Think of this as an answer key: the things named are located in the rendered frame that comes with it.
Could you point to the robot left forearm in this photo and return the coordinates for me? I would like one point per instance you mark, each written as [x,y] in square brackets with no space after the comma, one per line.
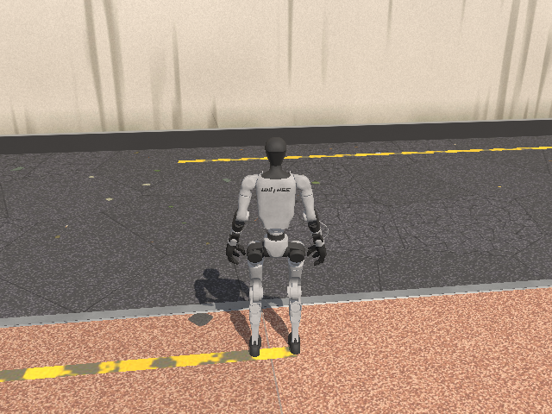
[235,231]

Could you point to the robot right forearm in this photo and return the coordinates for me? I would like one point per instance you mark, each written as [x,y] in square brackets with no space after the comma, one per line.
[316,231]

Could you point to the robot left upper arm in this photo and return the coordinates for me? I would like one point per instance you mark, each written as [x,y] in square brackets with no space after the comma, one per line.
[247,184]

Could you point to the robot right foot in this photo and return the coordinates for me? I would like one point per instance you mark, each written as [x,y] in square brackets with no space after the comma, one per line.
[295,347]

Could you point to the right robot hand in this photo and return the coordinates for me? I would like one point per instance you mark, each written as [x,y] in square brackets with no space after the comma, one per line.
[320,251]

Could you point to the right robot shin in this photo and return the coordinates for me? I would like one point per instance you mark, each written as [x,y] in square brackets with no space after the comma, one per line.
[295,308]

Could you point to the left robot hand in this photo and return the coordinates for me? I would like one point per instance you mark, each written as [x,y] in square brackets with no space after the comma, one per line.
[230,251]

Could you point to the robot right upper arm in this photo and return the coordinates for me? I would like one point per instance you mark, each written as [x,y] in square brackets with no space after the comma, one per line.
[303,183]

